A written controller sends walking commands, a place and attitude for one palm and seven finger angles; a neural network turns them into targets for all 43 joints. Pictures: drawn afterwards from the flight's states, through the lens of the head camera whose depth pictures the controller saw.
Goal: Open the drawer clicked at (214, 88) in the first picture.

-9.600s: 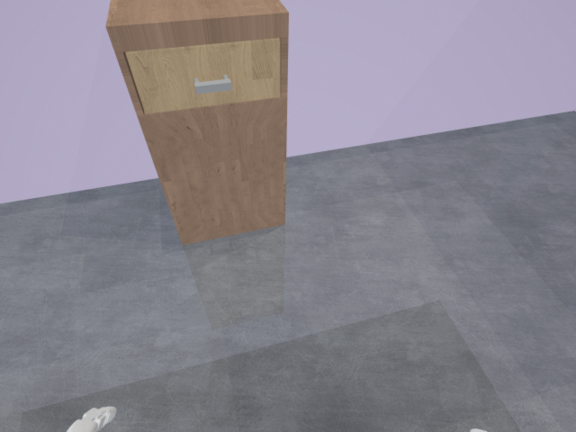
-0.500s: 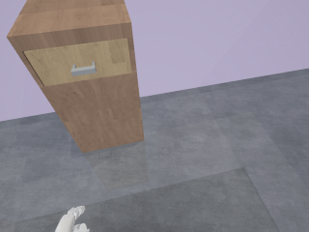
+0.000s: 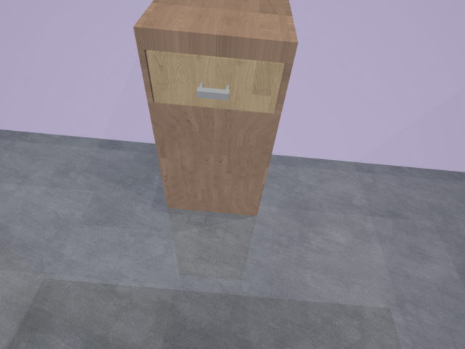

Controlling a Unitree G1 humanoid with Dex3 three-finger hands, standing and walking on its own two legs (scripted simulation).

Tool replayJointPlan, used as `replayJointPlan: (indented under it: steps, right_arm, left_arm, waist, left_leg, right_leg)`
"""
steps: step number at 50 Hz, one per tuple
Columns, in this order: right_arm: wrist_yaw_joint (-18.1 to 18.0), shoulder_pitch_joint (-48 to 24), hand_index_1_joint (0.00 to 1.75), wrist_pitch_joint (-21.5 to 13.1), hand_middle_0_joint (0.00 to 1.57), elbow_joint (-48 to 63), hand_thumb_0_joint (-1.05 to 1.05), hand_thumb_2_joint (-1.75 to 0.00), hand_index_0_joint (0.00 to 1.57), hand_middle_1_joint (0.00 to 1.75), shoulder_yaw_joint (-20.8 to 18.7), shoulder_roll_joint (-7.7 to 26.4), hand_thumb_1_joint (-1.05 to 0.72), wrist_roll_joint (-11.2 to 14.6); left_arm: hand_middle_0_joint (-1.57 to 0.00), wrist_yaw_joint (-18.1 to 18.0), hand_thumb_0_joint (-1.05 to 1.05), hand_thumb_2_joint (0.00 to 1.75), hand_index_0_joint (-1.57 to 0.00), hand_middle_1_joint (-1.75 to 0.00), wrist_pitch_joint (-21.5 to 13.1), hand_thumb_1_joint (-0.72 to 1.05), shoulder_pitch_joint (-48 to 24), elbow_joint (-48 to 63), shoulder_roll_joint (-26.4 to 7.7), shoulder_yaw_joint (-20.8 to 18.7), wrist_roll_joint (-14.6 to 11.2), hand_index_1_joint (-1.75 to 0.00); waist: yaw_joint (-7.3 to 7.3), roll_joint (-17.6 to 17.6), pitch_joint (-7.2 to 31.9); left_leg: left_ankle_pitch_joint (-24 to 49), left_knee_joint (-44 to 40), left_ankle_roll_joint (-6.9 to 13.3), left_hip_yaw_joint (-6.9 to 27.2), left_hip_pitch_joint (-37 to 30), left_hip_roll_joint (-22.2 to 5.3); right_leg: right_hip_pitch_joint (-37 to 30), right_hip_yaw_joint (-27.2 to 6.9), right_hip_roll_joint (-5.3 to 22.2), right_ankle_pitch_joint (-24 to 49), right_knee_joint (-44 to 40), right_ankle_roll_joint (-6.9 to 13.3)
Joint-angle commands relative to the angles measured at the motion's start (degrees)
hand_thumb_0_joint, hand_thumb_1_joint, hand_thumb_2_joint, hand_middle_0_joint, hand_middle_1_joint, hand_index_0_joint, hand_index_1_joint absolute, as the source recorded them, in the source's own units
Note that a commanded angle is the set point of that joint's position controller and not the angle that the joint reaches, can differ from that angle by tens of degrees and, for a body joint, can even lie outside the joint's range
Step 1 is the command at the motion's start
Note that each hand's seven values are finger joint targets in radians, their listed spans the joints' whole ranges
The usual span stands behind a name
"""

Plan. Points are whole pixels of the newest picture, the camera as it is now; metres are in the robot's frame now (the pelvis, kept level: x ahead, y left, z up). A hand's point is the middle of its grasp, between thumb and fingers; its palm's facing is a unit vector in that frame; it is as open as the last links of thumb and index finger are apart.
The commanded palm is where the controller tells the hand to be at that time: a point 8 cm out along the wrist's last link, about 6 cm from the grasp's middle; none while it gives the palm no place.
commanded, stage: take the last steps up to it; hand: left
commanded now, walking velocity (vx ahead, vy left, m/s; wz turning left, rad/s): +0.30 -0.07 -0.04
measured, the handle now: (213, 90) +0.84 +0.14 -0.02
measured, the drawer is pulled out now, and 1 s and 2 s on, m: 0.00 0.00 0.00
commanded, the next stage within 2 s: come to a stop and stand still in 0.86 s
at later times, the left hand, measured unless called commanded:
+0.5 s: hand (176, 302) +0.24 +0.14 -0.16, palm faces -0.06 -0.98 -0.21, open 7.4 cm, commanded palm none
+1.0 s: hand (188, 309) +0.23 +0.11 -0.18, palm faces +0.12 -0.98 -0.13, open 7.4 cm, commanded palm none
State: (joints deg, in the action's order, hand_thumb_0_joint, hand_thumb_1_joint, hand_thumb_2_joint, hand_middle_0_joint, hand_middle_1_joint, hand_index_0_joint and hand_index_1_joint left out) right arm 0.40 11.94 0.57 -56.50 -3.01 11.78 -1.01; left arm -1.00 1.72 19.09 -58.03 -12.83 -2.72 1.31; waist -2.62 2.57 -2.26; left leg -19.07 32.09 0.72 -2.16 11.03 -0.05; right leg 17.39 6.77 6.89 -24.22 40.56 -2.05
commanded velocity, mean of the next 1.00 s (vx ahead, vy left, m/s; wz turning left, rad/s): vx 0.22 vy -0.04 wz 0.01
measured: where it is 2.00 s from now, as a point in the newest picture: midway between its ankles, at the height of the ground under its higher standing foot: outside the picture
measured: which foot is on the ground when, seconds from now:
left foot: down 0.00-0.50, up 0.52-0.92, down 0.94-1.00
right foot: up 0.00-0.48, down 0.50-0.96, up 0.98-1.00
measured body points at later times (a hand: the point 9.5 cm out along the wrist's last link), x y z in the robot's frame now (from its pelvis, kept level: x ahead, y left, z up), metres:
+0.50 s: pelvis +0.13 -0.04 -0.01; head +0.15 -0.06 +0.44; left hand +0.24 +0.19 -0.15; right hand -0.01 -0.25 -0.16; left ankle -0.02 +0.10 -0.72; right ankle +0.21 -0.16 -0.73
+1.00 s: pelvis +0.29 -0.05 +0.00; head +0.29 -0.03 +0.45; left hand +0.23 +0.16 -0.17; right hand +0.38 -0.26 -0.14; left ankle +0.33 +0.05 -0.73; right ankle +0.22 -0.15 -0.71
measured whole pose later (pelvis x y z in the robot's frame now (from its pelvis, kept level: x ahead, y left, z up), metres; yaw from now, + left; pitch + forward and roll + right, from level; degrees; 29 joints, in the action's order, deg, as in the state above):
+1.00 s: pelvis +0.29 -0.05 +0.00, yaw +1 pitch -2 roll -1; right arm 0.2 9.9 -3.4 -58.5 -1.9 7.6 -1.4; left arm -0.5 -1.8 21.6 -65.6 -8.3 -1.8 0.9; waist -2.6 1.6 -1.8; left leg -14.0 33.8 2.1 -7.6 18.1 -2.7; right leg 10.6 7.7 2.4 -27.5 41.8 0.9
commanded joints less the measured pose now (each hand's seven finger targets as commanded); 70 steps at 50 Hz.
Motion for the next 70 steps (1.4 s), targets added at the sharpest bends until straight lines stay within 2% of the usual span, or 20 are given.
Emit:
replayJointPlan:
  steps: [1,6,15,20,23,24,25,29,33,41,45,46,48,50,54,61,66,67,68,70]
  right_arm:
    - [-1.7,9.7,0.3,-1.4,0.2,-0.4,0.0,-0.9,0.2,0.3,-1.5,9.8,-0.9,-0.8]
    - [-2.2,9.6,0.3,-3.5,0.2,-1.2,0.0,-0.9,0.2,0.3,-0.1,6.3,-0.9,0.0]
    - [-2.8,16.5,0.3,-4.3,0.2,-5.1,0.0,-0.9,0.2,0.3,-0.4,5.1,-0.9,-0.3]
    - [-2.6,16.0,0.3,-4.1,0.2,-6.4,0.0,-0.9,0.2,0.3,-0.8,6.2,-0.9,-1.0]
    - [-2.3,14.6,0.3,-4.0,0.2,-6.8,0.0,-0.9,0.2,0.3,-0.9,6.2,-0.9,-0.3]
    - [-1.6,15.9,0.3,-4.2,0.2,-6.2,0.0,-0.9,0.2,0.3,-0.6,3.8,-0.9,0.4]
    - [-1.4,17.0,0.3,-4.0,0.2,-4.3,0.0,-0.9,0.2,0.3,0.0,1.0,-0.9,0.8]
    - [-0.7,8.8,0.3,-2.5,0.2,-3.5,0.0,-0.9,0.2,0.3,-0.8,0.6,-0.9,-0.1]
    - [-0.3,13.4,0.3,-0.7,0.2,-4.8,0.0,-0.9,0.2,0.3,-0.6,-1.8,-0.9,-0.7]
    - [0.5,1.7,0.3,-2.5,0.2,-0.5,0.0,-0.9,0.2,0.3,0.0,-1.5,-0.9,-0.3]
    - [0.2,4.2,0.3,-3.4,0.2,-1.8,0.0,-0.9,0.2,0.3,0.1,-0.4,-0.9,-0.3]
    - [-0.1,8.2,0.3,-4.0,0.2,-3.1,0.0,-0.9,0.2,0.3,-0.1,1.3,-0.9,-0.5]
    - [-1.2,16.7,0.3,-3.9,0.2,-5.1,0.0,-0.9,0.2,0.3,-1.7,9.1,-0.9,-0.7]
    - [-2.4,10.2,0.3,-3.2,0.2,-4.2,0.0,-0.9,0.2,0.3,-0.1,5.8,-0.9,-0.4]
    - [-3.6,2.2,0.3,-2.7,0.2,-2.8,0.0,-0.9,0.2,0.3,0.7,3.7,-0.9,0.2]
    - [-3.5,-0.7,0.3,-0.1,0.2,-1.3,0.0,-0.9,0.2,0.3,-2.0,7.6,-0.9,-0.3]
    - [-2.4,-3.2,0.3,0.9,0.2,-0.3,0.0,-0.9,0.2,0.3,-2.4,7.1,-0.9,-0.2]
    - [-2.0,-1.5,0.3,1.0,0.2,-0.3,0.0,-0.9,0.2,0.3,-2.3,4.8,-0.9,0.1]
    - [-1.6,0.6,0.3,1.1,0.2,0.6,0.0,-0.9,0.2,0.3,-1.6,0.8,-0.9,0.6]
    - [-1.6,-0.2,0.3,2.9,0.2,1.0,0.0,-0.9,0.2,0.3,-2.0,2.2,-0.9,0.4]
  left_arm:
    - [-0.2,0.9,0.0,0.9,-0.2,-0.3,-1.5,0.9,-8.6,5.4,-3.5,-0.7,0.7,-0.3]
    - [-0.2,2.3,0.0,0.9,-0.2,-0.3,-2.0,0.9,-3.3,0.7,-2.3,-0.5,0.3,-0.3]
    - [-0.2,2.6,0.0,0.9,-0.2,-0.3,-1.8,0.9,-12.4,3.3,-0.9,-0.4,-0.3,-0.3]
    - [-0.2,2.8,0.0,0.9,-0.2,-0.3,-2.9,0.9,-14.4,4.0,-0.1,-0.5,-0.6,-0.3]
    - [-0.2,2.4,0.0,0.9,-0.2,-0.3,-4.5,0.9,2.5,-1.6,-3.4,-1.7,-0.2,-0.3]
    - [-0.2,1.7,0.0,0.9,-0.2,-0.3,-5.4,0.9,10.3,-4.0,-8.5,-3.0,0.4,-0.3]
    - [-0.2,1.0,0.0,0.9,-0.2,-0.3,-5.5,0.9,14.2,-4.8,-13.3,-4.0,-0.3,-0.3]
    - [-0.2,0.1,0.0,0.9,-0.2,-0.3,-4.8,0.9,-2.9,-0.7,-5.5,-1.7,-0.6,-0.3]
    - [-0.2,0.0,0.0,0.9,-0.2,-0.3,-5.5,0.9,-5.2,-0.6,-1.6,-0.3,-0.1,-0.3]
    - [-0.2,0.2,0.0,0.9,-0.2,-0.3,-6.1,0.9,1.7,-3.5,-3.4,-0.9,0.1,-0.3]
    - [-0.2,0.2,0.0,0.9,-0.2,-0.3,-5.4,0.9,2.3,-4.3,-3.0,-0.7,-0.3,-0.3]
    - [-0.2,0.2,0.0,0.9,-0.2,-0.3,-5.2,0.9,2.4,-4.3,-1.8,-0.5,-0.5,-0.3]
    - [-0.2,0.7,0.0,0.9,-0.2,-0.3,-5.2,0.9,2.4,-2.3,1.7,0.6,-1.0,-0.3]
    - [-0.2,-0.2,0.0,0.9,-0.2,-0.3,-4.0,0.9,0.6,-3.1,1.8,0.7,-0.5,-0.3]
    - [-0.2,-0.9,0.0,0.9,-0.2,-0.3,-1.9,0.9,3.4,-5.5,3.0,1.0,-0.9,-0.3]
    - [-0.2,-0.9,0.0,0.9,-0.2,-0.3,0.7,0.9,0.1,-0.9,0.2,-0.9,-0.2,-0.3]
    - [-0.2,-0.7,0.0,0.9,-0.2,-0.3,-0.5,0.9,1.8,-0.2,-0.8,-1.3,-0.2,-0.3]
    - [-0.2,-0.8,0.0,0.9,-0.2,-0.3,-1.2,0.9,1.7,0.2,-3.3,-1.4,0.2,-0.3]
    - [-0.2,-1.2,0.0,0.9,-0.2,-0.3,-1.9,0.9,-0.2,1.0,-8.4,-2.0,0.8,-0.3]
    - [-0.2,-1.1,0.0,0.9,-0.2,-0.3,-1.5,0.9,-1.3,2.6,-9.4,-1.8,0.2,-0.3]
  waist:
    - [6.6,-15.0,-6.2]
    - [3.67,-9.5,-6.1]
    - [5.44,-9.3,-8.2]
    - [5.37,-10.5,-6.4]
    - [-2.43,-4.3,2.7]
    - [-5.3,5.9,9.3]
    - [-4.49,16.2,13.3]
    - [1.04,1.5,-2.5]
    - [5.23,4.2,-2.4]
    - [1.58,2.8,-2.1]
    - [3.6,-0.3,-1.3]
    - [5.17,-4.5,0.8]
    - [7.32,-20.5,5.4]
    - [4.7,-14.7,2.0]
    - [2.11,-6.8,2.2]
    - [2.42,-12.0,3.5]
    - [0.15,-10.4,3.4]
    - [0.37,-3.1,4.3]
    - [1.53,11.5,4.1]
    - [0.83,4.5,2.7]
  left_leg:
    - [-15.1,-25.0,8.2,24.2,-4.5,-19.8]
    - [9.5,-23.0,6.7,11.1,-7.3,-14.0]
    - [21.2,-21.8,9.1,9.1,-11.7,-17.0]
    - [25.4,-17.3,7.9,7.3,-8.5,-16.9]
    - [31.9,2.6,4.0,1.5,-2.4,-11.5]
    - [17.7,18.2,1.5,-2.5,9.1,-6.7]
    - [-13.3,35.2,0.1,-2.1,19.4,0.2]
    - [-2.1,42.4,0.9,3.3,20.8,-7.6]
    - [2.9,31.8,-1.1,0.5,14.7,-7.4]
    - [3.5,8.6,-1.3,-2.5,15.0,-6.1]
    - [8.9,-1.9,-0.9,-4.5,2.4,-4.0]
    - [11.1,-5.9,-0.3,-2.6,-5.5,-4.7]
    - [24.3,-14.8,10.0,20.6,-17.7,-23.8]
    - [35.6,-14.9,10.8,16.1,-7.3,-22.9]
    - [53.8,-12.6,8.6,6.0,-4.4,-18.7]
    - [48.8,-10.4,9.4,4.1,-3.8,-19.5]
    - [28.1,-4.2,4.1,1.2,1.7,-14.2]
    - [17.1,1.4,0.9,-1.1,3.0,-9.6]
    - [-4.9,10.0,-2.2,-5.0,10.7,-1.9]
    - [-14.8,23.9,-1.8,3.3,8.4,-1.0]
  right_leg:
    - [21.2,-4.9,-0.9,-2.2,18.9,1.0]
    - [19.9,-4.3,-1.0,9.3,22.2,-0.5]
    - [23.4,-3.8,0.5,11.5,11.7,-0.9]
    - [11.0,-0.9,-2.1,8.8,-2.0,1.6]
    - [-14.0,0.4,-5.0,14.8,-11.9,3.4]
    - [-27.6,-12.3,6.1,12.2,-14.7,7.0]
    - [-31.8,-33.3,19.2,16.9,-21.9,12.3]
    - [-3.5,-23.2,14.2,-4.7,-30.5,11.5]
    - [3.4,-8.8,8.4,5.6,-32.2,9.1]
    - [-8.2,-8.6,9.5,18.8,-28.3,12.1]
    - [-4.8,-6.3,7.4,19.0,-21.1,9.6]
    - [-1.7,-4.0,4.3,19.5,-13.1,7.8]
    - [13.5,2.8,-5.9,-8.7,12.8,2.7]
    - [10.9,-4.7,-1.7,-8.6,17.1,2.4]
    - [2.0,-5.2,-1.1,-1.2,6.1,0.1]
    - [4.1,-4.5,-3.1,-0.9,9.2,0.7]
    - [-5.5,-2.4,-3.4,15.0,-9.8,0.7]
    - [-7.8,-6.8,0.3,25.1,-16.9,1.2]
    - [-9.9,-20.7,11.9,38.9,-19.9,5.6]
    - [-0.8,-20.1,17.5,36.3,-23.5,12.8]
